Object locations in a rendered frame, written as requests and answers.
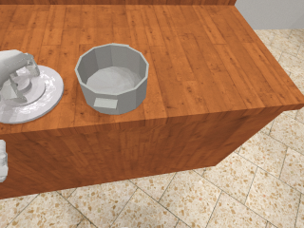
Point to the pot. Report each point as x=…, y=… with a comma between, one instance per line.
x=113, y=78

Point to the left robot hand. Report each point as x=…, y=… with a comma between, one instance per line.
x=13, y=60

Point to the robot left forearm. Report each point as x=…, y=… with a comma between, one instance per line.
x=4, y=76

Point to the knob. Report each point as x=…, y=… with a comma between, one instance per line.
x=24, y=83

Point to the lid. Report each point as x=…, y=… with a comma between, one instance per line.
x=46, y=92

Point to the table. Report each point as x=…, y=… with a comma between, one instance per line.
x=211, y=86

